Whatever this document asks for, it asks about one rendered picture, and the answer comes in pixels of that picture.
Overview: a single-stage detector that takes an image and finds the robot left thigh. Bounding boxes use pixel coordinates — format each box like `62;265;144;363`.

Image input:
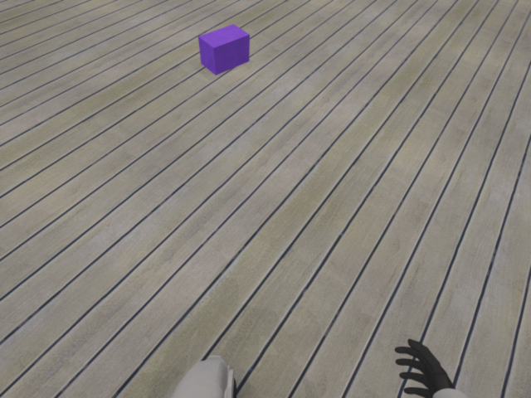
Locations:
172;360;234;398

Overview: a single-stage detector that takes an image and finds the robot right hand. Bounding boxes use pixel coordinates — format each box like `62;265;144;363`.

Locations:
395;339;455;398

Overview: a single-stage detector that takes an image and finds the robot left shin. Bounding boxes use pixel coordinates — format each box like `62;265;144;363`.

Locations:
208;356;226;364

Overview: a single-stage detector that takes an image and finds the carton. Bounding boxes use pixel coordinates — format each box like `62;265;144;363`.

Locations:
198;24;250;75

